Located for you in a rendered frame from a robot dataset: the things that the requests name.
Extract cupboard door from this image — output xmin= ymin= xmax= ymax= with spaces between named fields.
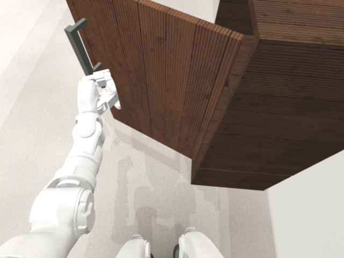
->
xmin=66 ymin=0 xmax=244 ymax=161

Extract robot left forearm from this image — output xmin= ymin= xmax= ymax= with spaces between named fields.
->
xmin=30 ymin=112 xmax=105 ymax=230

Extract left robot thigh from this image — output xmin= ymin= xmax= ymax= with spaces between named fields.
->
xmin=116 ymin=239 xmax=151 ymax=258

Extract left robot upper arm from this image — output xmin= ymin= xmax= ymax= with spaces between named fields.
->
xmin=0 ymin=187 xmax=95 ymax=258

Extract right robot shin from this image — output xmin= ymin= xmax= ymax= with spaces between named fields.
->
xmin=179 ymin=227 xmax=196 ymax=258

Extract left robot hand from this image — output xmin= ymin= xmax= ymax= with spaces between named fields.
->
xmin=77 ymin=69 xmax=121 ymax=116

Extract handle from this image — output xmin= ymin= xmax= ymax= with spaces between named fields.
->
xmin=64 ymin=18 xmax=102 ymax=76

